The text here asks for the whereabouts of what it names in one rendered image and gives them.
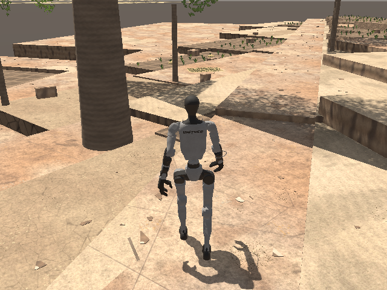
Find robot left thigh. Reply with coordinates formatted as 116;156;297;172
174;168;187;206

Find left robot upper arm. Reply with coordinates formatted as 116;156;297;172
166;122;180;157

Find right robot upper arm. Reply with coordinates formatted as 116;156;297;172
205;121;221;153

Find robot torso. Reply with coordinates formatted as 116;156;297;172
179;119;207;181

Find left robot hand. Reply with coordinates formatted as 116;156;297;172
158;178;172;196

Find robot right forearm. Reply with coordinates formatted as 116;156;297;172
214;145;223;164

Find robot left forearm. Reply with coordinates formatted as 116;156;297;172
159;148;172;179

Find right robot hand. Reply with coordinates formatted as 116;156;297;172
209;161;224;172

